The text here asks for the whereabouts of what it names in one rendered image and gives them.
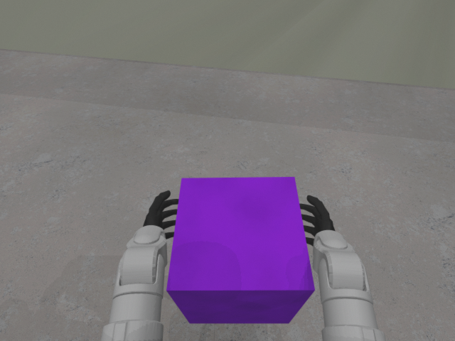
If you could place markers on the robot right hand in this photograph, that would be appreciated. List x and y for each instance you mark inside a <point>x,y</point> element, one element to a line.
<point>321,219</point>

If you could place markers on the left robot forearm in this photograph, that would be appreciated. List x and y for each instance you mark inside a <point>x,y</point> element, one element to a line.
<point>138,290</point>

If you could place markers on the robot left hand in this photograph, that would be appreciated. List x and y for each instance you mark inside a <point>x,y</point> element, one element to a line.
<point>156,214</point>

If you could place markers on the carton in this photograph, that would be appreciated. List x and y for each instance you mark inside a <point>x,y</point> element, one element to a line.
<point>239,251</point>

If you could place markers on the right robot forearm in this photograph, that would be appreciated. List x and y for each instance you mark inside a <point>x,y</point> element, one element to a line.
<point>346,298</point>

